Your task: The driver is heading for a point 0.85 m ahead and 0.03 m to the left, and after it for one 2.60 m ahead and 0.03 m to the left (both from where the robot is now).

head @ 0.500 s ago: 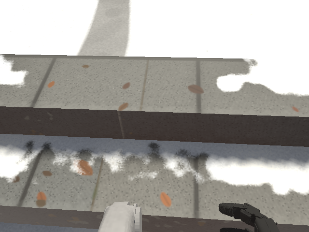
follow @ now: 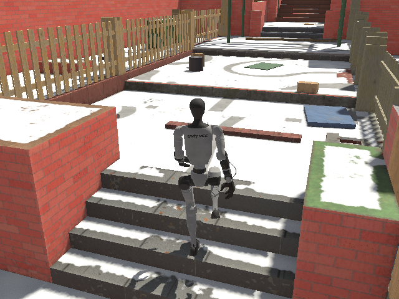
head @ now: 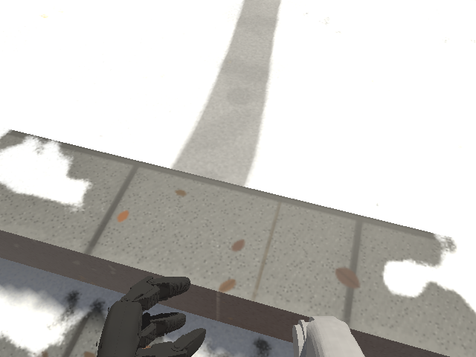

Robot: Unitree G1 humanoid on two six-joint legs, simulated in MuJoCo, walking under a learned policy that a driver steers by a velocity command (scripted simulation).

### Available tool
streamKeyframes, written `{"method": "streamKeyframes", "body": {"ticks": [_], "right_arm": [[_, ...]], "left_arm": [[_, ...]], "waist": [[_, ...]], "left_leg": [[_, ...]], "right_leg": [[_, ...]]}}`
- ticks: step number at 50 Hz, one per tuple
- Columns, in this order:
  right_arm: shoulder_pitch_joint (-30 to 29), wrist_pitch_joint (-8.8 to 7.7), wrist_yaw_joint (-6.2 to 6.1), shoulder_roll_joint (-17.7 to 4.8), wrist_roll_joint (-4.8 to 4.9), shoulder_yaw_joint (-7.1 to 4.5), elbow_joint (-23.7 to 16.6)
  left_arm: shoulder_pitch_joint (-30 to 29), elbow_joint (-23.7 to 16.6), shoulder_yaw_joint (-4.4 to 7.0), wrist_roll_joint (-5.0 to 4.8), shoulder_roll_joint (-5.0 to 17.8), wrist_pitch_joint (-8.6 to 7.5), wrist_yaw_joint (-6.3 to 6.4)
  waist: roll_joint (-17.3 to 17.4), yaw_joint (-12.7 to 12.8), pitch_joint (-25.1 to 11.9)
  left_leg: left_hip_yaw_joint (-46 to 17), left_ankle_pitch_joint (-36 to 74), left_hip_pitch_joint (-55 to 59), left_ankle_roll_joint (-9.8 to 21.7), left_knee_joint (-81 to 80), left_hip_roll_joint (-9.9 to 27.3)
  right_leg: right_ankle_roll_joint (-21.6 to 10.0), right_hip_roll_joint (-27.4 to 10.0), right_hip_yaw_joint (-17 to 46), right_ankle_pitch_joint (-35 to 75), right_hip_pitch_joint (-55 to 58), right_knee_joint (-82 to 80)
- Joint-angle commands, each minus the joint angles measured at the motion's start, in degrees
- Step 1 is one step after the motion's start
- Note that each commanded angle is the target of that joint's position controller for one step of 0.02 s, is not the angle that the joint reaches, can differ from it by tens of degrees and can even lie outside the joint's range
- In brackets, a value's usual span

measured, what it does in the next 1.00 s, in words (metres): climbs: right foot 0.17 m higher, then left foot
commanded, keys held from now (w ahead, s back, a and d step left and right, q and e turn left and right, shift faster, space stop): q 0.20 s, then w+q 0.10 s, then w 0.36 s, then w+e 0.34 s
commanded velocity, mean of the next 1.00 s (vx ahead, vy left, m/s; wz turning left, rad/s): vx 0.31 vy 0.00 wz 0.20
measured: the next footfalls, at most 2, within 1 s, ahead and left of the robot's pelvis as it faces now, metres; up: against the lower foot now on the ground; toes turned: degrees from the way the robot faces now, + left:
right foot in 0.24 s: +0.25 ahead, -0.15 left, +0.17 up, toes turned +7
left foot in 0.80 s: +0.37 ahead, +0.13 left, +0.17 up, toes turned +19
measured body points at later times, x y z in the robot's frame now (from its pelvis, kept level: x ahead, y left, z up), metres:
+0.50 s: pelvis +0.17 -0.06 +0.13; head +0.17 -0.07 +0.58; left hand +0.18 +0.20 +0.00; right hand +0.41 -0.24 +0.05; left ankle +0.14 +0.08 -0.39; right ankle +0.21 -0.15 -0.56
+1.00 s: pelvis +0.38 +0.06 +0.17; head +0.36 +0.08 +0.62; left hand +0.48 +0.30 +0.06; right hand +0.41 -0.18 +0.05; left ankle +0.33 +0.12 -0.56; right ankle +0.36 -0.07 -0.23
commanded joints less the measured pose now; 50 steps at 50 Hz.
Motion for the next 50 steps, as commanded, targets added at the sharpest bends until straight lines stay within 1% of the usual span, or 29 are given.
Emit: {"method": "streamKeyframes", "body": {"ticks": [1,4,7,8,9,10,11,12,13,14,15,16,17,18,21,25,29,30,32,33,36,38,39,40,41,42,43,46,50], "right_arm": [[3.8,0.02,-0.95,-5.7,0.31,-1.73,-3.2],[5.2,1.04,-4.10,-8.9,-0.24,-3.53,-5.3],[7.4,2.76,-4.74,-9.4,0.68,-4.37,-6.0],[8.1,3.31,-4.79,-9.1,0.53,-4.47,-5.9],[3.4,3.62,-3.90,-9.0,0.38,-4.38,-7.7],[-2.5,3.29,-2.83,-9.3,0.90,-4.44,-10.1],[-4.1,2.24,-1.55,-10.8,1.83,-4.81,-11.5],[-6.7,0.63,-0.26,-12.4,2.88,-5.44,-12.3],[-10.5,-0.37,1.04,-10.5,3.13,-5.47,-16.1],[-12.1,0.77,1.99,-7.6,1.03,-5.03,-20.1],[-10.5,1.64,1.98,-5.5,-2.47,-4.88,-20.6],[-10.4,3.01,1.10,-2.8,-2.71,-3.86,-22.0],[-9.1,3.42,0.33,-2.3,-2.34,-2.87,-22.0],[-7.7,3.88,-0.03,-1.6,-2.12,-2.37,-21.6],[-7.3,4.36,-0.38,1.9,-0.97,-0.34,-20.5],[-14.2,4.06,0.39,-0.5,-0.90,-0.08,-22.6],[-19.5,3.65,1.77,-3.5,-1.17,-0.56,-23.9],[-19.9,3.48,2.47,-2.8,-0.36,-0.12,-24.6],[-21.5,3.66,4.78,-2.5,1.69,0.08,-22.6],[-22.0,3.55,5.40,-2.2,2.35,-0.02,-22.4],[-17.8,2.91,4.23,-2.2,1.33,-0.85,-20.0],[-2.0,0.64,3.00,-3.0,0.82,-2.17,-15.2],[4.2,-0.49,3.03,-4.7,-0.19,-3.04,-13.0],[6.6,-1.21,2.76,-9.2,-0.96,-3.59,-14.5],[9.2,-0.07,1.79,-15.3,-1.95,-4.90,-13.0],[6.0,0.24,1.57,-10.8,-2.17,-4.12,-13.5],[0.2,-0.35,1.74,-7.3,-1.53,-3.10,-13.9],[1.6,-2.17,1.82,-0.2,-0.56,-0.51,-8.1],[7.7,-3.29,2.34,-0.7,-0.54,0.15,-0.5]], "left_arm": [[-7.4,-7.1,-0.66,0.76,0.0,0.86,-0.63],[-10.9,-10.0,-0.54,0.09,-0.9,1.85,-1.07],[-15.7,-12.2,-1.13,-1.21,-1.9,2.58,-1.23],[-14.8,-11.7,-1.08,-1.77,-1.9,3.03,-1.56],[-6.4,-7.9,-0.46,-3.49,-1.3,3.10,-1.46],[0.0,-5.4,0.17,-4.56,-0.2,2.99,-0.89],[4.4,-4.3,1.43,-4.94,2.6,2.65,-0.56],[9.6,-3.2,3.54,-4.49,6.4,2.24,-0.22],[15.0,-1.5,5.36,-2.09,11.7,1.68,-0.57],[13.7,-1.1,7.03,-0.80,17.4,3.09,-0.59],[7.3,-2.1,6.42,-1.61,12.8,3.19,-0.59],[3.0,0.2,5.25,-1.89,9.1,2.63,0.02],[2.6,4.0,4.40,-2.16,6.0,2.00,0.12],[5.3,7.0,4.08,-1.65,4.4,1.03,0.08],[12.1,13.5,4.54,-1.08,4.6,-2.10,-0.88],[15.9,17.3,6.16,-2.05,10.3,-4.61,-2.19],[20.0,18.2,7.33,-2.66,13.3,-5.92,-1.00],[19.4,17.8,7.81,-3.29,14.0,-5.85,-0.12],[19.8,16.4,8.27,-2.07,14.6,-4.98,0.25],[19.9,15.6,8.54,-1.77,15.6,-5.26,0.07],[23.9,16.5,8.72,-0.84,15.9,-4.63,-1.64],[23.4,17.5,8.96,-1.98,17.0,-4.19,-2.58],[23.6,17.0,8.70,-2.87,15.5,-4.14,-3.32],[22.4,14.1,6.92,-2.70,8.7,-3.62,-3.79],[27.1,12.8,7.00,-5.70,7.5,-2.93,-3.68],[26.8,14.3,7.44,-4.07,8.9,-2.08,-2.97],[21.2,13.2,7.87,-2.92,9.3,-2.34,-3.08],[16.8,10.2,6.11,-1.81,4.0,-1.98,-4.22],[6.1,4.9,3.13,-2.88,-1.6,0.46,-3.15]], "waist": [[3.2,0.0,-2.6],[5.0,-1.1,-6.2],[6.7,-3.1,-4.8],[6.8,-3.1,-5.8],[8.4,0.1,-8.9],[10.3,3.8,-12.2],[12.7,5.5,-15.2],[11.6,10.0,-17.9],[-1.4,11.8,-20.5],[-21.0,10.3,-22.0],[-13.7,6.4,-17.5],[-10.3,1.5,-5.6],[-4.1,-0.8,3.1],[0.4,-2.0,4.6],[-2.1,-1.9,4.3],[-0.4,-1.2,2.5],[-0.4,1.6,-0.4],[-3.4,0.7,-0.7],[-4.9,3.8,-2.6],[-6.0,4.5,-2.7],[-3.4,5.6,-0.5],[-0.2,-2.5,-6.6],[0.3,-4.4,-10.1],[8.5,-4.0,-9.6],[19.6,-2.4,-13.7],[10.4,-1.4,-11.7],[5.2,-0.5,-6.0],[4.5,2.8,-1.0],[5.0,3.0,3.7]], "left_leg": [[-20.3,18.2,9.9,4.0,-9.7,12.3],[-26.0,32.0,23.4,7.0,-10.5,17.7],[-21.4,44.5,26.2,5.8,-16.9,19.1],[-19.0,48.6,27.5,5.4,-16.8,19.0],[-11.6,67.9,22.1,3.8,-13.2,17.1],[-8.5,89.4,15.0,2.3,-10.4,15.2],[-11.3,92.0,12.1,2.7,-8.0,16.0],[-11.0,87.3,10.0,2.3,0.6,15.0],[-10.6,58.5,-5.0,-0.2,17.4,9.5],[-4.8,-4.0,-15.9,-4.1,46.3,-1.1],[-10.3,-3.8,-21.9,-4.1,63.9,1.7],[-7.8,0.4,-26.5,-3.8,65.5,3.9],[-5.4,2.8,-29.1,-3.2,66.9,4.5],[-6.1,3.9,-29.0,-3.0,67.7,4.6],[-7.0,9.1,-36.2,-3.0,74.6,3.4],[-8.3,9.7,-44.5,-4.4,68.8,5.0],[-2.7,14.2,-43.0,-6.3,52.6,9.0],[-1.7,12.8,-39.2,-6.4,43.0,13.7],[6.5,3.5,-22.7,-5.3,22.5,14.5],[6.3,3.0,-16.1,-4.3,17.6,15.0],[11.3,-0.8,-9.2,-2.1,6.3,9.7],[12.3,6.7,8.6,-1.8,-7.1,5.4],[8.8,7.1,21.3,-3.5,-7.0,8.8],[-12.3,4.8,24.0,-5.0,-12.7,25.2],[-31.2,7.3,32.3,1.3,-20.2,34.0],[-30.7,-3.2,25.7,3.9,-20.8,34.8],[-22.3,-8.0,19.8,3.3,-19.2,30.4],[-7.5,0.6,13.4,-2.2,-15.3,25.4],[-3.2,-1.3,13.7,-2.1,-17.6,28.5]], "right_leg": [[0.9,-0.5,-2.2,0.3,-8.0,-2.8],[2.1,-0.8,1.2,-4.4,-12.5,-2.5],[0.1,-1.8,-1.2,-16.9,-0.1,-24.5],[-0.7,-0.8,-2.7,-20.2,4.1,-28.5],[-1.8,1.5,-7.5,-20.7,17.9,-33.4],[-2.7,4.4,-9.2,-16.6,33.8,-40.9],[-2.8,5.6,-8.8,-13.8,44.1,-47.9],[-3.8,5.0,-4.5,-13.4,53.2,-56.1],[-8.9,-6.1,18.5,-12.5,64.2,-65.9],[-16.8,-19.8,48.3,-19.7,58.8,-90.5],[-16.4,-19.1,54.3,-36.8,52.3,-95.9],[-13.2,-16.8,45.0,-50.2,42.8,-94.7],[-10.7,-15.5,35.0,-47.0,35.1,-90.9],[-8.5,-13.5,27.9,-40.9,32.3,-88.6],[-6.3,-11.3,16.4,-27.0,37.6,-88.2],[-5.9,-11.2,11.6,-23.3,47.1,-93.0],[-9.1,-12.3,9.9,-18.3,55.1,-100.1],[-9.4,-13.1,10.2,-16.5,56.6,-103.7],[-8.3,-9.8,2.6,-11.4,54.8,-108.5],[-7.8,-12.0,3.1,-7.7,54.8,-110.6],[-8.8,-12.9,2.6,3.7,62.1,-106.0],[-7.1,-8.2,-2.5,28.6,64.0,-85.3],[-5.4,-4.8,-3.6,17.6,55.3,-73.5],[-3.5,-1.1,-4.9,-3.6,43.4,-58.5],[-0.5,3.9,-2.1,-9.5,28.7,-41.2],[0.3,1.2,1.4,-6.7,25.4,-23.9],[0.2,0.2,2.2,-2.2,20.7,-15.2],[-2.2,0.9,3.9,4.5,9.8,2.8],[-6.0,4.1,4.5,-1.5,-10.9,22.5]]}}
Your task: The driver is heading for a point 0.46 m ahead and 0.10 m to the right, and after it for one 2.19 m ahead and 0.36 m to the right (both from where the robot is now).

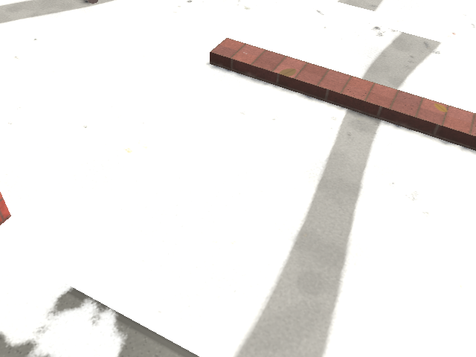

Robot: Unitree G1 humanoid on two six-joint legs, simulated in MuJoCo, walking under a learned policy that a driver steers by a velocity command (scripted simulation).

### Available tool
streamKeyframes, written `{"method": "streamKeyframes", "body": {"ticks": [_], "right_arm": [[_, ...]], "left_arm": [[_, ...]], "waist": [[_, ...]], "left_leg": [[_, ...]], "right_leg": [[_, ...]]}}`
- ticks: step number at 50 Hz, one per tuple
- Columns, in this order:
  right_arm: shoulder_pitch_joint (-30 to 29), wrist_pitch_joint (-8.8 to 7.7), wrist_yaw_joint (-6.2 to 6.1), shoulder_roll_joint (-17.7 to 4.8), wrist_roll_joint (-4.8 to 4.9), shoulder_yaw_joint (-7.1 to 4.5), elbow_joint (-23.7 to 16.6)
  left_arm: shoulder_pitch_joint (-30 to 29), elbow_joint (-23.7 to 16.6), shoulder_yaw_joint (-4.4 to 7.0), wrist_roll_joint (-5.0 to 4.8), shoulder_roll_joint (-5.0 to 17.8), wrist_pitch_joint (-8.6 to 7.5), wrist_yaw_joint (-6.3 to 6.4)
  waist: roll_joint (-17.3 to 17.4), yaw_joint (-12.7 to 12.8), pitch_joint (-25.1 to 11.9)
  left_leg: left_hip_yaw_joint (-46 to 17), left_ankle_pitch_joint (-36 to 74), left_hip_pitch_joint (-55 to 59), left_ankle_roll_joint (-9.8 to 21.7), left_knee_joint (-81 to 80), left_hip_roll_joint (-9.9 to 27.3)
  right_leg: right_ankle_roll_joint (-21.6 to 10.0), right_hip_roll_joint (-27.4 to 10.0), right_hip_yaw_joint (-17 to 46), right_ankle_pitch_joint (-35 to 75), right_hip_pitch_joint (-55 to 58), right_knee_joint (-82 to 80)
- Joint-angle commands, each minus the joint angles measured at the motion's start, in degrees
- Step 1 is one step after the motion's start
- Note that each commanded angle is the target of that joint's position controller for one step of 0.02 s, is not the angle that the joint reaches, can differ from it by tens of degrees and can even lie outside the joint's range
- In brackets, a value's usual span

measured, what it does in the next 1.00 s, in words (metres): climbs, turning right: right foot 0.17 m higher, then left foot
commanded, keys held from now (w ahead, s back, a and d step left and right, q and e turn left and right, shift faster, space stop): w+e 0.62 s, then w+q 0.38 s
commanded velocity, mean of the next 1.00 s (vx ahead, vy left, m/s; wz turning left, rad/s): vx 0.50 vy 0.00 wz -0.32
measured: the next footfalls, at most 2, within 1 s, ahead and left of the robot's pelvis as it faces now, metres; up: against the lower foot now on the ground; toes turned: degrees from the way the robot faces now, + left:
right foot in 0.26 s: +0.29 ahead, -0.07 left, +0.17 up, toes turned -13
left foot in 0.76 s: +0.65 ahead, -0.08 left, +0.17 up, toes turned -22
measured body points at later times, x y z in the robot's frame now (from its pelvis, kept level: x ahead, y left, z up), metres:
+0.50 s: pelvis +0.29 -0.06 +0.14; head +0.29 -0.05 +0.59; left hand +0.40 +0.19 +0.00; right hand +0.43 -0.31 +0.08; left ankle +0.36 +0.08 -0.42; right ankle +0.25 -0.06 -0.57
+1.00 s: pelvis +0.60 -0.12 +0.17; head +0.61 -0.12 +0.62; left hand +0.84 +0.04 +0.08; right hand +0.53 -0.39 +0.05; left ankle +0.62 -0.06 -0.57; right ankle +0.57 -0.27 -0.49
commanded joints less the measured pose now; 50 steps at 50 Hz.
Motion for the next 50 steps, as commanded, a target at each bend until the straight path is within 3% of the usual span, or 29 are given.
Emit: {"method": "streamKeyframes", "body": {"ticks": [1,3,4,5,7,9,10,12,13,14,15,16,17,18,20,21,23,26,31,35,37,38,39,40,41,42,43,47,50], "right_arm": [[5.3,-1.81,0.41,-1.1,0.31,1.11,3.1],[2.9,-2.03,0.61,-0.5,0.98,1.94,4.1],[2.4,-2.03,-0.27,0.0,1.24,2.30,4.6],[3.3,-1.96,-0.89,-1.7,1.58,2.28,4.7],[5.4,-1.70,-2.82,-5.9,2.68,1.39,5.0],[6.6,-0.68,-3.92,-5.8,4.43,1.53,5.1],[7.7,-0.51,-4.77,-8.9,4.86,0.67,3.7],[3.7,-0.28,-4.97,-13.7,3.90,-1.33,0.6],[1.9,-0.13,-3.46,-15.2,4.68,-2.00,-1.7],[1.3,-1.20,-2.23,-13.5,3.60,-1.96,-5.4],[-8.5,-1.73,0.89,-8.7,1.55,-1.78,-11.3],[-7.2,-2.91,1.95,-6.1,-0.57,-1.47,-14.3],[-7.5,-2.99,1.81,-4.9,0.13,-1.02,-15.2],[-10.2,-2.36,0.40,-2.2,0.66,-0.31,-17.2],[-12.4,-0.38,-1.46,0.9,0.28,1.44,-19.6],[-11.7,1.21,-1.79,2.6,-0.73,2.49,-20.5],[-13.1,3.21,-1.78,-0.4,-1.41,2.64,-20.8],[-19.7,3.44,-0.92,-5.0,-1.16,1.73,-21.5],[-31.7,3.22,1.16,-3.5,0.93,2.92,-22.8],[-27.9,2.21,0.67,-6.8,1.17,1.69,-19.9],[-16.9,1.76,-0.48,-11.1,1.85,-0.37,-16.4],[-9.2,1.31,-1.51,-12.3,1.61,-1.05,-14.2],[-1.1,1.51,-2.19,-14.8,0.53,-1.89,-13.1],[-3.1,1.75,-1.34,-16.9,-0.19,-2.45,-11.5],[-7.7,2.49,-0.55,-12.6,1.86,-2.39,-14.2],[-11.8,2.41,-0.60,-9.8,2.18,-1.56,-14.6],[-12.3,2.23,-0.50,-8.1,1.95,-1.18,-14.0],[-7.7,0.88,-0.76,-10.2,2.37,-1.47,-10.5],[-5.7,1.09,-0.67,-11.8,1.88,-1.90,-9.9]], "left_arm": [[-10.7,-8.5,-4.05,0.26,-7.8,1.15,0.87],[-16.5,-12.0,-5.30,0.29,-7.3,2.12,1.09],[-19.2,-13.3,-5.57,-0.03,-6.9,2.60,0.74],[-20.6,-13.9,-5.48,-0.86,-4.0,3.10,0.14],[-19.2,-13.3,-5.06,-1.10,-3.2,3.49,-0.12],[-15.5,-10.8,-6.04,-1.95,-5.2,3.75,0.32],[-14.6,-10.3,-5.94,-2.36,-4.8,4.05,0.60],[-3.8,-8.0,-3.71,-0.50,-0.1,4.76,0.96],[2.2,-7.1,-2.30,-0.14,3.5,3.98,0.70],[2.8,-8.2,-0.07,0.69,9.3,2.62,0.15],[-0.2,-6.7,2.03,-1.92,13.9,3.08,0.34],[-4.1,-7.7,2.46,-1.27,13.5,2.38,0.32],[-3.3,-5.3,1.65,-0.81,10.1,1.19,0.39],[-1.4,-2.4,1.26,0.10,8.2,-0.33,0.63],[-0.2,1.5,0.51,1.86,5.3,-2.19,0.46],[1.2,3.4,0.44,1.61,5.6,-2.80,0.18],[0.4,3.2,0.53,0.39,7.4,-3.91,-0.21],[5.5,2.8,0.38,-0.37,9.5,-5.10,0.56],[16.0,3.0,1.90,-0.85,12.4,-3.15,1.87],[15.2,2.6,1.33,-0.18,12.8,-4.21,1.89],[12.1,2.0,1.41,1.01,13.9,-4.91,2.13],[9.4,0.9,1.56,0.66,13.7,-5.09,2.03],[8.3,-1.4,0.67,0.39,10.1,-5.24,1.70],[18.8,-1.7,-0.03,-2.48,7.2,-4.68,1.38],[15.6,-1.4,0.00,0.74,10.6,-4.41,1.36],[8.1,-3.6,-0.04,0.82,10.7,-4.52,0.84],[4.7,-4.7,-0.26,1.15,10.8,-4.71,0.42],[4.4,-6.4,-1.72,2.88,8.3,-2.32,-0.83],[-0.7,-8.2,-2.68,2.59,7.3,-1.74,-1.09]], "waist": [[6.9,0.8,11.9],[5.3,3.3,15.3],[6.3,3.5,16.3],[7.8,2.6,17.0],[9.1,2.8,13.7],[6.0,4.2,7.1],[7.5,4.3,2.8],[16.2,9.2,-4.6],[18.8,11.0,-8.8],[12.1,10.7,-11.9],[-8.7,9.0,-9.4],[-2.7,5.0,-9.6],[3.6,3.0,-4.3],[8.5,0.4,5.0],[10.3,-2.7,8.4],[9.3,-4.8,8.1],[9.0,-5.7,10.5],[5.9,-0.9,6.8],[-1.5,7.1,3.3],[-3.5,4.8,0.0],[-4.5,-1.7,-2.8],[-4.3,-6.2,-4.9],[2.7,-9.2,-10.9],[20.1,-1.2,-16.6],[7.3,-1.9,-12.5],[4.6,-1.1,-3.8],[0.9,-0.3,1.1],[4.7,2.3,4.5],[7.1,1.6,5.9]], "left_leg": [[-14.5,3.7,5.7,1.1,-15.7,19.0],[-6.5,4.3,-4.9,-3.2,-19.9,14.1],[-4.2,7.8,-9.3,-3.5,-22.5,12.7],[-2.5,14.9,-11.6,-1.3,-28.0,12.1],[0.4,34.3,0.8,2.1,-30.0,14.0],[6.9,71.3,8.0,1.6,-23.1,11.5],[5.5,90.9,10.2,2.4,-18.2,13.9],[4.3,113.3,18.8,2.1,1.8,17.8],[3.1,109.5,17.1,3.1,15.8,17.8],[1.5,78.6,4.0,2.3,34.5,14.4],[-3.4,11.0,-25.2,-1.8,63.3,-5.0],[-16.9,12.0,-33.3,-1.1,78.6,-2.5],[-15.9,14.0,-35.9,-0.8,82.1,-1.4],[-15.2,11.5,-38.3,-0.7,82.2,0.0],[-14.9,5.9,-43.2,0.2,86.3,0.6],[-15.3,4.6,-43.7,0.6,83.6,1.3],[-13.9,2.0,-40.1,-0.4,63.2,4.0],[-8.3,13.9,-34.3,-2.4,41.3,4.5],[-5.9,16.9,-31.8,-3.2,14.3,-0.5],[-4.7,19.2,-15.8,0.8,3.2,-4.6],[-6.7,17.1,-6.0,3.1,-2.8,-4.6],[-9.6,19.7,5.4,5.1,-4.6,-0.7],[-19.3,24.4,19.4,8.8,1.2,9.9],[-49.6,29.6,34.1,21.3,-1.4,24.3],[-52.1,16.4,26.4,21.1,-8.8,20.1],[-44.4,9.6,18.8,19.4,-11.3,17.4],[-39.3,12.7,11.8,17.2,-13.1,14.9],[-30.3,22.7,2.5,13.2,-15.8,8.1],[-27.1,22.3,-2.0,12.2,-17.3,5.5]], "right_leg": [[-2.5,0.1,2.8,-3.2,-29.0,15.3],[-2.5,-0.8,-1.0,-1.2,-23.3,-1.1],[-2.3,-1.2,-2.4,1.0,-18.4,-8.6],[-1.5,-1.1,-7.5,-1.9,-13.4,-17.3],[-2.7,-5.0,-11.3,-9.0,-11.7,-22.4],[-6.4,-2.4,-18.1,-13.6,3.0,-38.2],[-6.6,0.3,-20.8,-14.0,11.3,-44.9],[-8.0,4.7,-18.0,-23.0,19.4,-52.1],[-9.3,7.3,-12.1,-24.7,29.8,-62.4],[-11.7,1.4,10.1,-32.4,40.7,-75.2],[-18.2,-8.1,47.4,-41.1,46.5,-100.7],[-16.3,-12.5,54.4,-32.2,47.7,-108.4],[-14.6,-13.1,49.6,-27.3,41.9,-107.0],[-13.1,-12.6,43.5,-14.9,33.6,-104.6],[-10.6,-8.7,30.2,-3.1,28.7,-100.0],[-9.0,-6.3,23.5,-0.1,28.0,-99.3],[-7.3,-2.6,15.4,-1.9,23.2,-102.6],[-5.8,-2.3,13.5,22.4,30.3,-107.0],[-2.8,-3.6,15.1,39.0,54.2,-108.6],[0.9,-6.1,12.2,59.8,61.4,-103.3],[2.2,-7.1,11.2,66.2,63.5,-90.3],[2.5,-6.4,9.9,59.2,56.1,-80.6],[2.3,-1.8,5.8,28.4,44.8,-62.4],[7.1,6.9,2.7,-16.9,23.5,-42.5],[5.2,2.6,5.2,-10.0,19.4,-41.3],[5.3,0.3,5.1,-5.5,16.4,-42.9],[4.9,-1.4,4.1,-3.9,16.7,-46.7],[7.1,-4.6,2.0,-3.5,18.5,-57.4],[8.5,-5.9,-0.2,0.4,18.7,-68.4]]}}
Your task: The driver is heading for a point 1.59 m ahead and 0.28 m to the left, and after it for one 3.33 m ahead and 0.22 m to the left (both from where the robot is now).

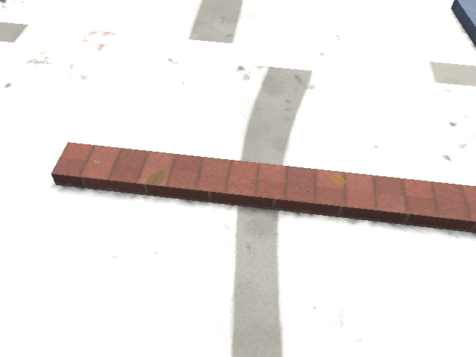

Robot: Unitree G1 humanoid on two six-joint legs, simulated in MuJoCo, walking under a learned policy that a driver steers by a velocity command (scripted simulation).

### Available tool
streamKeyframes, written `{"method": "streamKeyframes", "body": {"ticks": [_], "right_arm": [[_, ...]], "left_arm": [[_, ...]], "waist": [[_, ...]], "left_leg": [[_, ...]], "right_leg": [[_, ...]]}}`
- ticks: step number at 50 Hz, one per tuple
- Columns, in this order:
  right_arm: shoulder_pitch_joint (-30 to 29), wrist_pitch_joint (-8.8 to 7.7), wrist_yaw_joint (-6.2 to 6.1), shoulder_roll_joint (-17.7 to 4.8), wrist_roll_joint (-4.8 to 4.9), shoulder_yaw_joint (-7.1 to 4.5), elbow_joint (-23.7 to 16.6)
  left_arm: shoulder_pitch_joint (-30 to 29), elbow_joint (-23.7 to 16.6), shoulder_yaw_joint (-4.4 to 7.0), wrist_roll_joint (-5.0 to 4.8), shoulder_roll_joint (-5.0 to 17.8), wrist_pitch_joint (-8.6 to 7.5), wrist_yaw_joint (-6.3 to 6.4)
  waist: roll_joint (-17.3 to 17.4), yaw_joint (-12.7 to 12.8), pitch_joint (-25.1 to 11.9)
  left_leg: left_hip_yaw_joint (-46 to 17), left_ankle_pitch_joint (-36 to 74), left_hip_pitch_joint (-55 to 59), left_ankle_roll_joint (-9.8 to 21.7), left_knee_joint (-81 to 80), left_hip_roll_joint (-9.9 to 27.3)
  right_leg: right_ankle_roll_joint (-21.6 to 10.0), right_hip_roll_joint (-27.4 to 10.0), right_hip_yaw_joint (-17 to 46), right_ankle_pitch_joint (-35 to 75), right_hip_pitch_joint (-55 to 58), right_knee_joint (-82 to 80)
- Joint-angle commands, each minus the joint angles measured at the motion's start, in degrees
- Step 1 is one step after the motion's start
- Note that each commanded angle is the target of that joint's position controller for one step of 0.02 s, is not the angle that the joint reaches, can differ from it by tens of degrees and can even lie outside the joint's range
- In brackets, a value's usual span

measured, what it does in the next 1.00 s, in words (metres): walks ahead, turning left: right foot, then left foot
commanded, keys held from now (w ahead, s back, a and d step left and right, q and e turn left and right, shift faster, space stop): w+q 0.64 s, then w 0.04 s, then w+e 0.32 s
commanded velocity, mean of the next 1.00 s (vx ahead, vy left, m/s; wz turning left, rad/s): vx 0.50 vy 0.00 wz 0.34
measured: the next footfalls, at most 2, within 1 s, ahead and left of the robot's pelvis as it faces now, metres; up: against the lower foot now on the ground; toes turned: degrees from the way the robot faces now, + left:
right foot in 0.24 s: +0.30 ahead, -0.13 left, +0.00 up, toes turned +10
left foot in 0.76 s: +0.48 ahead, +0.19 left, +0.00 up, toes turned +28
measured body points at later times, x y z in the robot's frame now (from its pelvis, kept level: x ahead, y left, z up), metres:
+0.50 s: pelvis +0.26 -0.03 +0.00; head +0.28 -0.04 +0.45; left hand +0.24 +0.25 -0.10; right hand +0.47 -0.25 -0.11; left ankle +0.27 +0.10 -0.66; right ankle +0.27 -0.13 -0.74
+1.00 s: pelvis +0.49 +0.12 +0.00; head +0.50 +0.13 +0.45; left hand +0.46 +0.38 -0.13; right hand +0.64 -0.10 -0.12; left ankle +0.44 +0.17 -0.74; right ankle +0.58 -0.01 -0.66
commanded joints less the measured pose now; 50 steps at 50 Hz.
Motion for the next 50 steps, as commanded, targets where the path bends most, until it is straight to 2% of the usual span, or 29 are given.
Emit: {"method": "streamKeyframes", "body": {"ticks": [1,3,7,9,11,12,13,14,15,16,17,18,20,23,29,33,35,36,37,38,39,40,41,42,43,44,45,47,50], "right_arm": [[-1.1,-0.93,0.08,-6.8,-0.26,-1.46,-4.0],[1.0,-0.58,0.34,-7.5,-0.11,-1.91,-3.6],[4.6,-0.04,0.19,-8.9,-0.08,-2.40,-2.9],[4.0,0.44,-0.12,-9.3,-0.43,-2.60,-3.3],[1.3,0.50,-0.32,-10.2,-0.16,-2.93,-3.9],[0.8,-0.03,0.06,-8.8,0.26,-2.63,-4.6],[0.6,-0.50,0.10,-4.6,0.51,-1.53,-6.6],[6.0,-0.09,-0.01,-4.2,1.28,-1.42,-8.3],[3.7,1.19,-0.46,-7.6,-0.67,-1.98,-6.4],[-0.3,1.61,0.21,-6.9,-1.38,-1.89,-6.7],[-2.3,1.97,0.87,-5.8,-1.46,-1.76,-7.0],[-3.2,2.60,1.48,-5.3,-1.96,-1.71,-7.2],[-3.2,3.77,2.30,-4.6,-2.37,-1.52,-7.1],[-7.5,4.33,3.07,-4.1,-2.53,-1.30,-8.6],[-18.7,4.23,4.26,-2.8,-1.64,-0.07,-11.7],[-24.5,3.81,4.65,-2.9,-1.69,0.28,-14.1],[-23.3,3.51,3.98,-2.9,-2.11,0.15,-14.1],[-19.0,3.02,3.49,-3.3,-2.38,-0.18,-12.9],[-9.7,2.22,2.83,-4.1,-2.89,-0.81,-9.8],[0.0,1.68,1.94,-7.7,-4.13,-1.97,-7.3],[2.2,1.35,0.90,-15.1,-3.78,-3.24,-7.6],[4.6,1.86,-0.21,-14.9,-1.39,-3.77,-8.1],[0.5,1.74,-0.75,-12.8,-1.35,-2.97,-6.6],[-2.5,1.28,-0.65,-9.0,-1.31,-1.83,-5.8],[-5.1,0.76,-0.49,-6.5,-1.10,-1.00,-5.7],[-6.9,0.38,-0.42,-4.6,-0.58,-0.32,-5.5],[-7.1,-0.17,-0.35,-3.6,-0.52,0.02,-5.3],[-6.0,-1.23,-0.37,-4.1,-0.46,-0.18,-4.0],[-3.9,-1.76,-0.50,-4.4,-0.55,-0.40,-2.1]], "left_arm": [[-0.5,-4.0,0.04,-0.27,2.8,0.39,-0.40],[-5.9,-5.1,-0.50,-0.89,1.9,0.45,-0.40],[-12.0,-6.4,-0.42,-2.04,2.6,-0.36,0.20],[-10.9,-6.7,0.02,-2.11,3.5,-0.91,0.48],[-2.8,-4.6,0.99,-1.72,5.2,-1.61,1.13],[4.2,-3.3,2.08,-0.76,8.0,-2.34,1.88],[14.5,-3.3,3.16,0.47,12.6,-2.39,2.88],[12.6,-2.8,4.21,0.57,16.2,-1.34,2.98],[10.7,-3.0,3.58,-0.35,10.5,-0.73,2.72],[8.4,-2.9,2.44,-0.91,6.3,-0.81,2.36],[7.4,-2.2,2.05,-1.03,4.7,-1.05,1.95],[7.5,-1.3,2.00,-1.26,4.5,-1.37,1.89],[7.9,0.1,2.15,-1.85,4.7,-2.26,1.68],[9.5,2.3,2.56,-2.12,5.8,-3.04,1.42],[11.8,5.6,3.21,-1.88,7.7,-2.50,1.08],[15.8,7.9,3.83,-1.88,9.7,-1.50,1.41],[18.0,9.6,3.82,-1.91,10.6,-0.73,1.46],[18.7,10.5,3.74,-1.83,11.2,-0.36,1.48],[18.5,11.0,3.42,-2.12,11.2,0.03,1.53],[18.4,9.7,2.52,-2.40,9.0,-0.06,1.37],[21.7,6.0,0.57,-3.48,1.4,-0.29,-0.01],[15.0,5.9,2.71,-2.65,8.5,0.06,0.57],[10.4,4.6,2.89,-3.45,8.0,-0.08,0.54],[10.0,5.1,2.21,-3.62,6.1,-0.52,0.32],[11.4,6.5,2.39,-3.07,5.7,-0.04,0.19],[14.3,7.9,2.49,-2.10,5.5,1.00,0.02],[15.6,9.0,2.62,-1.69,4.9,1.84,-0.23],[14.7,9.2,2.79,-1.72,3.7,2.58,-0.89],[8.5,7.8,2.83,-1.64,2.8,2.69,-1.46]], "waist": [[6.8,2.1,2.3],[7.6,-0.3,2.5],[7.4,-3.3,1.1],[7.8,-2.3,0.5],[6.5,2.4,-2.0],[3.0,5.6,-6.5],[-4.8,9.5,-15.4],[-17.7,5.3,-17.0],[-6.9,5.0,-10.0],[-1.2,4.7,-4.5],[-0.1,3.7,-1.2],[-2.2,2.8,0.4],[-4.3,1.5,0.9],[-3.2,1.0,1.4],[-2.7,2.9,4.4],[-2.3,5.2,6.1],[-2.7,4.6,4.9],[-3.0,2.6,2.5],[-1.0,-1.9,-2.2],[2.9,-6.0,-9.5],[18.3,-3.8,-18.0],[9.8,-7.9,-20.0],[7.7,-5.2,-10.4],[6.1,-2.5,-4.4],[6.0,-0.1,-1.6],[7.6,2.1,-0.4],[8.0,2.7,-0.2],[7.0,3.6,1.1],[6.5,2.7,4.3]], "left_leg": [[-14.0,12.8,-3.6,8.3,-9.4,12.2],[-13.7,12.6,-3.5,6.6,-8.9,11.3],[-16.6,17.1,2.6,5.7,-3.7,12.6],[-19.1,17.7,3.9,4.5,-0.2,13.5],[-19.3,20.3,1.3,2.3,7.5,11.8],[-16.5,16.7,-3.2,0.7,17.8,8.8],[-9.9,-1.0,-10.3,-0.5,33.6,5.9],[-3.3,-23.5,-25.9,-1.9,45.4,0.0],[-3.4,-19.6,-31.3,-1.8,51.1,5.0],[-3.4,-14.2,-30.9,-2.0,51.1,6.3],[-3.2,-11.5,-29.4,-2.6,49.4,8.0],[-2.8,-10.7,-27.9,-3.1,47.8,9.2],[-2.0,-8.7,-25.8,-4.2,47.2,9.7],[-2.3,-4.0,-28.5,-5.2,45.5,10.5],[1.1,7.5,-26.5,-4.4,28.9,11.7],[6.0,2.5,-22.2,-1.6,19.3,10.3],[7.7,-3.6,-16.7,0.6,15.9,7.0],[7.9,-5.5,-10.7,1.8,13.6,4.6],[8.1,-2.5,1.3,3.0,8.9,2.5],[-1.3,-6.7,17.8,4.9,8.6,10.6],[-32.0,-6.2,34.9,12.3,3.7,32.6],[-38.5,-0.6,31.2,12.7,-1.6,33.1],[-26.3,5.7,24.3,10.4,-0.8,30.1],[-18.6,10.7,15.6,7.7,-2.4,27.1],[-13.0,12.1,10.5,4.9,-4.3,24.3],[-8.9,12.6,6.2,3.5,-6.2,22.5],[-6.8,13.3,4.0,3.2,-7.8,21.8],[-3.5,14.5,3.7,3.4,-10.3,21.3],[1.3,14.0,5.3,3.1,-12.9,20.9]], "right_leg": [[1.4,-1.0,-2.8,5.1,-0.5,-11.2],[1.5,-0.1,-3.5,10.7,2.0,-19.1],[1.3,1.9,-3.6,13.0,4.2,-26.8],[0.5,3.0,-2.8,9.5,8.2,-30.8],[-1.2,4.6,-2.8,7.1,20.5,-36.4],[-3.5,-0.8,2.2,4.9,31.4,-37.6],[-6.8,-15.9,16.2,-5.9,43.9,-39.0],[-13.4,-24.4,40.4,-11.7,49.8,-46.7],[-13.8,-22.4,38.4,-17.7,44.5,-47.1],[-12.6,-19.3,30.0,-13.7,38.6,-47.6],[-11.6,-16.7,21.9,-5.3,33.4,-49.0],[-10.5,-14.6,16.4,-0.1,30.1,-50.1],[-9.7,-12.6,9.5,9.1,27.0,-51.8],[-10.6,-13.1,3.5,16.2,27.1,-53.7],[-8.4,-11.5,-7.6,17.4,27.7,-54.7],[-7.2,-12.9,-11.0,22.3,32.2,-52.5],[-7.0,-13.6,-12.2,37.3,34.8,-46.4],[-7.0,-13.5,-12.9,46.3,35.4,-40.1],[-6.1,-11.8,-15.2,48.3,32.5,-29.1],[-5.3,-10.0,-15.1,32.7,21.4,-14.1],[-2.5,0.1,-13.9,-14.8,-0.5,7.8],[-3.4,2.1,-3.3,-13.9,-3.8,14.7],[-4.2,-0.1,-0.6,-8.4,-6.3,15.1],[-4.5,-1.7,-0.4,-4.8,-4.3,10.0],[-4.3,-2.7,-0.3,-3.3,-1.2,6.1],[-3.8,-3.0,-0.5,-2.5,2.4,4.1],[-3.5,-2.5,-0.6,-1.7,4.5,3.4],[-3.3,-1.9,-0.6,1.1,2.7,2.5],[-2.9,-2.5,-0.4,7.6,-3.7,-1.5]]}}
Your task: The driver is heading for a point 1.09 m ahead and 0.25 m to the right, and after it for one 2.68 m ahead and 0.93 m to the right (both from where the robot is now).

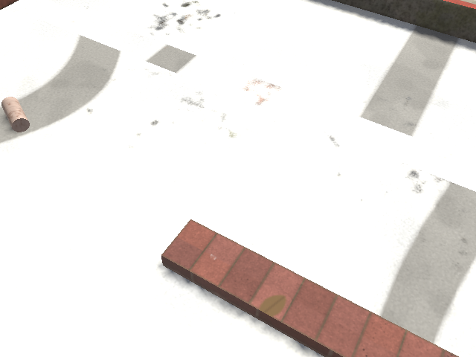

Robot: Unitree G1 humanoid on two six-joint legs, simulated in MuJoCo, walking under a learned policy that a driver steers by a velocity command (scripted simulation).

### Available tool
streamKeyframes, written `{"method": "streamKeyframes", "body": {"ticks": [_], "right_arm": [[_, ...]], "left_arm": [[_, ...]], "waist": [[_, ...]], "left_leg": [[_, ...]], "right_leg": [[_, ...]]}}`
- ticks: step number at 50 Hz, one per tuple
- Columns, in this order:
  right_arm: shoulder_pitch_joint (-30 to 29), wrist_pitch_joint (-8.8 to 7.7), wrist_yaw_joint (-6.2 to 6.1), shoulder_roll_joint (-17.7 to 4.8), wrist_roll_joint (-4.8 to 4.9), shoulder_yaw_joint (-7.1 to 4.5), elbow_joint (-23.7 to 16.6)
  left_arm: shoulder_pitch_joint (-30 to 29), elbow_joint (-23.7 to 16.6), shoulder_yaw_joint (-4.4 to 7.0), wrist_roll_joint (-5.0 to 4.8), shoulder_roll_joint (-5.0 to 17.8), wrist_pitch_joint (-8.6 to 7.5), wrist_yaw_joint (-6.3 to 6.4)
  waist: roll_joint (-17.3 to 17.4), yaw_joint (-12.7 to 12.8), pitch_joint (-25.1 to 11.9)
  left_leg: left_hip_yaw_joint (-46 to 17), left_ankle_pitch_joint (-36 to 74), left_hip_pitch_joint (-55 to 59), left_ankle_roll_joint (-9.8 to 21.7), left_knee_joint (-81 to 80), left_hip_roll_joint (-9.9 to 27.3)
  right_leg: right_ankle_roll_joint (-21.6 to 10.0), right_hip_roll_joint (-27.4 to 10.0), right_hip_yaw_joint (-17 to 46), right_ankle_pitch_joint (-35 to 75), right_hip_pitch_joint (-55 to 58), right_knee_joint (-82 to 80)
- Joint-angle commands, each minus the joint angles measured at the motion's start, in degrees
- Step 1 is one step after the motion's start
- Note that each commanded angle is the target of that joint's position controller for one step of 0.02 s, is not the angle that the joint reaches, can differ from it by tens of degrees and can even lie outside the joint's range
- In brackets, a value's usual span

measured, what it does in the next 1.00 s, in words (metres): walks ahead, turning right: right foot, then left foot 0.06 m higher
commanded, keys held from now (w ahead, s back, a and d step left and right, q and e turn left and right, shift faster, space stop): w+e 0.64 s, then w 0.08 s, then w+q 0.28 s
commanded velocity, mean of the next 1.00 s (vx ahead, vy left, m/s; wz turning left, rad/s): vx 0.50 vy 0.00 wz -0.35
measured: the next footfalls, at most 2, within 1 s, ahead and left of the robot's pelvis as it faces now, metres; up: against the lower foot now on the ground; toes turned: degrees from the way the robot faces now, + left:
right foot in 0.30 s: +0.31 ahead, -0.12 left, +0.00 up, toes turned -14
left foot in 0.74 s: +0.62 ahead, -0.01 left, +0.06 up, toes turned -20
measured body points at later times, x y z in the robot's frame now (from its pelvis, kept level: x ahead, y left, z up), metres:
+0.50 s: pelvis +0.26 -0.07 -0.01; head +0.29 -0.09 +0.44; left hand +0.40 +0.18 -0.13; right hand +0.32 -0.35 -0.12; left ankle +0.31 +0.08 -0.66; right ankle +0.27 -0.11 -0.75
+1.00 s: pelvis +0.53 -0.10 +0.02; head +0.56 -0.13 +0.47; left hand +0.69 +0.13 -0.10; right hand +0.56 -0.38 -0.10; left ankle +0.57 +0.01 -0.72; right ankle +0.43 -0.17 -0.63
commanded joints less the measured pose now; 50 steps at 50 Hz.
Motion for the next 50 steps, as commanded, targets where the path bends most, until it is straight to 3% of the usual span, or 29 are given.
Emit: {"method": "streamKeyframes", "body": {"ticks": [1,7,10,12,13,14,15,16,17,18,19,20,21,23,25,29,33,36,38,39,41,42,43,44,45,46,47,49,50], "right_arm": [[0.6,-1.52,-0.29,-5.9,0.05,-1.45,-1.7],[4.0,-1.56,-0.97,-7.0,0.03,-1.68,1.4],[5.4,-0.95,-1.45,-8.3,-0.11,-1.91,3.1],[5.0,-0.42,-1.98,-9.9,-0.26,-2.19,3.7],[4.3,0.09,-2.18,-11.0,-0.38,-2.47,3.7],[3.6,0.60,-2.22,-11.9,-0.21,-2.64,3.4],[2.7,0.67,-2.02,-11.7,-0.20,-2.43,2.1],[5.9,0.34,-0.83,-4.1,0.33,-0.80,-1.6],[0.1,-0.22,-0.48,-7.9,-0.05,-1.41,-3.7],[-4.4,-0.83,-0.10,-7.8,0.14,-1.17,-5.2],[-4.9,-1.50,-0.03,-7.6,0.24,-0.83,-5.3],[-4.6,-1.29,-0.08,-7.4,-0.20,-0.87,-4.8],[-3.3,-0.17,-0.06,-7.4,-1.16,-0.82,-4.7],[-1.7,1.92,0.27,-6.5,-1.93,-0.60,-4.4],[-3.7,2.79,0.58,-5.6,-1.78,-0.34,-5.2],[-12.7,3.13,0.67,-4.9,-1.52,0.02,-8.3],[-19.1,2.66,0.68,-5.8,-1.29,-0.03,-10.9],[-25.8,2.40,1.39,-4.9,-1.26,0.84,-14.2],[-26.5,2.19,1.86,-4.4,-0.97,1.24,-14.9],[-26.7,1.93,1.71,-4.4,-1.03,1.08,-14.7],[-21.9,1.56,1.17,-3.8,0.01,0.66,-13.6],[-17.0,1.56,0.84,-4.5,0.76,0.01,-12.4],[-7.9,1.77,0.42,-6.2,0.82,-1.06,-9.2],[3.5,2.65,-0.14,-10.1,0.42,-2.80,-4.8],[10.1,3.24,-0.56,-10.6,0.49,-3.24,-1.1],[9.3,3.44,-1.05,-9.9,-0.72,-3.30,-1.0],[4.8,3.36,-1.43,-8.7,-1.15,-2.91,-1.3],[-3.1,2.51,-1.47,-5.6,-1.50,-1.72,-1.4],[-7.3,2.06,-1.14,-6.8,-1.09,-1.91,-2.1]], "left_arm": [[-1.1,-2.6,0.73,0.20,2.0,0.00,-0.56],[-12.6,-6.4,-0.32,0.43,0.9,-0.26,-1.91],[-14.3,-7.7,-0.27,0.61,1.3,-0.30,-2.05],[-11.0,-7.4,0.19,0.78,2.0,-0.18,-1.46],[-6.3,-6.3,0.73,0.88,3.0,-0.29,-1.08],[0.8,-4.4,1.59,1.13,4.4,-0.71,-0.60],[9.1,-2.1,3.24,1.72,8.5,-1.01,0.22],[8.5,-2.7,5.01,1.60,15.8,-0.84,1.12],[9.6,-3.6,5.20,-0.82,15.8,-0.21,1.15],[6.9,-2.9,4.74,-0.91,13.8,0.09,1.74],[4.5,-2.7,3.90,-1.08,10.7,0.01,1.94],[2.0,-2.8,3.30,-1.00,8.9,-0.28,2.00],[0.1,-3.2,2.75,-1.29,7.3,-0.63,2.08],[0.1,-3.4,2.51,-1.38,7.4,-1.77,1.71],[1.3,-3.2,2.93,-1.23,9.0,-2.26,1.51],[5.5,-2.8,3.05,-1.12,8.9,-2.04,1.56],[9.7,-2.8,3.08,-0.66,9.2,-1.83,2.32],[13.5,-1.7,2.68,-0.57,8.7,-1.37,2.94],[16.3,-0.1,2.10,-0.24,8.5,-0.90,3.17],[18.0,1.2,1.60,-0.23,7.6,-0.65,3.18],[18.5,3.2,1.23,-0.23,9.3,-0.76,3.44],[17.3,3.9,1.35,-0.86,10.9,-1.19,3.39],[12.9,3.6,1.72,-1.93,12.5,-1.76,3.29],[6.9,1.8,1.82,-2.45,12.1,-2.58,3.13],[-0.4,-1.4,0.78,-1.59,8.7,-3.30,3.15],[-3.4,-2.7,0.63,-0.94,8.0,-3.18,3.33],[-5.3,-3.8,0.32,-1.23,6.6,-2.85,3.10],[-6.6,-6.1,0.07,0.15,5.0,-1.65,2.18],[-4.5,-6.2,0.13,0.42,5.2,-0.54,1.67]], "waist": [[5.8,0.4,3.2],[5.5,-2.1,6.0],[5.4,-2.1,5.9],[7.3,-0.4,2.4],[7.6,1.8,-0.4],[6.8,5.1,-4.5],[2.7,9.1,-9.2],[-11.4,4.5,-13.9],[-6.4,7.4,-18.1],[-1.7,6.2,-9.7],[1.8,4.0,-4.8],[3.8,1.3,-1.6],[3.5,-0.7,-1.1],[2.6,-2.1,-1.9],[1.9,-2.0,-1.1],[-1.3,1.3,0.1],[-0.9,3.9,0.6],[-0.3,6.7,3.1],[-0.2,7.6,2.4],[0.6,8.1,1.8],[-1.7,5.7,-6.1],[-2.3,2.7,-10.3],[-0.2,-2.9,-14.0],[5.8,-9.4,-16.8],[13.3,-12.4,-17.2],[3.8,-11.3,-14.6],[1.5,-8.5,-11.1],[1.1,-1.7,-3.0],[1.7,1.6,-1.4]], "left_leg": [[-6.5,17.0,0.6,4.9,-11.2,15.4],[0.9,22.3,5.3,3.9,-11.0,16.1],[3.6,34.4,10.8,2.7,-6.3,17.0],[5.5,53.3,13.4,2.0,2.2,17.2],[6.2,59.2,13.2,1.8,10.2,17.1],[6.7,55.9,9.8,1.3,21.4,16.6],[6.8,40.8,-0.3,-0.3,36.9,14.9],[5.5,-11.4,-24.4,-3.6,59.0,4.6],[-7.7,-18.2,-33.7,-4.3,67.3,-0.6],[-10.7,-12.0,-38.5,-3.5,65.6,3.8],[-10.2,-7.7,-36.3,-3.3,59.8,6.1],[-10.2,-6.7,-32.7,-3.6,55.1,7.5],[-10.4,-6.8,-28.9,-4.5,52.3,8.1],[-9.5,-7.1,-25.7,-5.7,48.8,8.1],[-8.2,-4.3,-26.9,-6.8,44.6,8.0],[-7.4,3.9,-32.3,-8.2,36.5,7.7],[-8.5,5.0,-39.9,-7.7,33.6,7.5],[-7.0,3.1,-42.1,-6.7,24.7,6.1],[-0.6,-5.0,-39.1,-4.6,23.9,2.1],[1.7,-7.5,-35.3,-3.4,23.2,0.2],[2.5,-7.8,-17.7,-1.6,19.9,-3.5],[-0.5,-2.5,-5.0,-0.7,16.3,-2.4],[-4.2,5.3,12.7,0.7,11.2,0.2],[-13.4,9.5,31.3,3.8,9.2,7.4],[-24.4,22.2,39.8,7.2,8.1,17.5],[-25.7,25.4,37.3,8.4,8.0,19.4],[-25.9,17.6,31.6,8.2,4.8,18.6],[-22.9,6.1,12.4,5.1,-1.7,15.5],[-20.3,1.9,3.9,4.4,-5.1,13.3]], "right_leg": [[0.4,-1.4,1.2,6.6,-6.0,-3.0],[-1.1,-1.0,-4.6,14.1,-4.3,-20.8],[-3.6,1.2,-7.9,9.6,-1.7,-25.7],[-6.0,5.3,-10.8,3.7,4.6,-26.0],[-7.4,7.6,-11.4,0.3,9.9,-26.4],[-9.1,9.3,-10.4,-0.2,19.3,-29.6],[-11.8,5.5,-2.7,-2.9,32.5,-33.6],[-20.5,-12.7,26.5,-0.8,49.6,-36.2],[-24.4,-16.3,44.4,-0.2,52.4,-45.5],[-22.1,-15.1,34.4,1.3,47.1,-46.3],[-19.4,-13.1,28.4,6.2,39.0,-47.2],[-16.8,-9.8,23.3,11.6,32.5,-47.9],[-15.6,-7.4,19.5,15.6,27.9,-48.8],[-15.2,-5.1,15.8,21.5,24.3,-49.5],[-14.9,-3.4,14.0,21.5,22.5,-50.5],[-12.8,-2.0,14.9,18.0,25.4,-50.4],[-13.4,-4.0,18.9,19.3,34.1,-48.1],[-12.6,-4.7,19.6,23.4,39.5,-47.0],[-11.7,-3.5,16.8,34.2,42.4,-46.9],[-9.9,-1.5,14.5,46.3,43.6,-43.9],[-5.6,-0.4,11.1,67.1,40.9,-34.6],[-3.7,-0.6,11.0,65.3,35.7,-28.8],[-0.9,0.6,9.7,57.5,24.3,-20.3],[3.2,4.2,7.6,32.9,6.8,-5.2],[5.2,6.5,5.6,-14.6,-8.1,8.4],[4.0,3.7,5.3,-16.3,-13.6,13.4],[3.2,1.2,3.7,-15.6,-15.4,12.8],[1.3,-0.9,3.2,-17.4,-9.6,8.6],[1.3,0.1,0.3,-17.1,-3.6,5.6]]}}
Velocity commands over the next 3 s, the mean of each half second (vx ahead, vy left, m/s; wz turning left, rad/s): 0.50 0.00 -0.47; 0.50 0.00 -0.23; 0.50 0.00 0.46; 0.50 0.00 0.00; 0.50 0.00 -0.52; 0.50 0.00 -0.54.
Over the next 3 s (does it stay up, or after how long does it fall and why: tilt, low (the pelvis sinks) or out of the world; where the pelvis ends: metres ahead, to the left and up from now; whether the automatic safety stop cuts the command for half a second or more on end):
stays up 1.66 -0.33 0.00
